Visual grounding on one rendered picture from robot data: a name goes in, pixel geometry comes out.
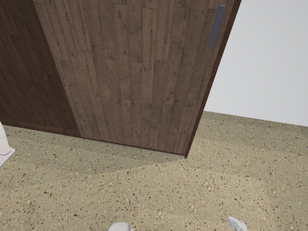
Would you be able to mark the handle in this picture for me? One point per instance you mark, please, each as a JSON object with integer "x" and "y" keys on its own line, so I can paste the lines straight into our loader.
{"x": 216, "y": 25}

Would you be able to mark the robot right hand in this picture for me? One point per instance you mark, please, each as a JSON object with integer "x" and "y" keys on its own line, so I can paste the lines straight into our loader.
{"x": 237, "y": 225}

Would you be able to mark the robot left hand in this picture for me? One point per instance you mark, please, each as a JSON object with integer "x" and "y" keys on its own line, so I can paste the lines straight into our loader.
{"x": 5, "y": 150}

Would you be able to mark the wardrobe door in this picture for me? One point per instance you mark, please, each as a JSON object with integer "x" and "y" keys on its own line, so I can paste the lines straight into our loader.
{"x": 135, "y": 72}
{"x": 31, "y": 89}

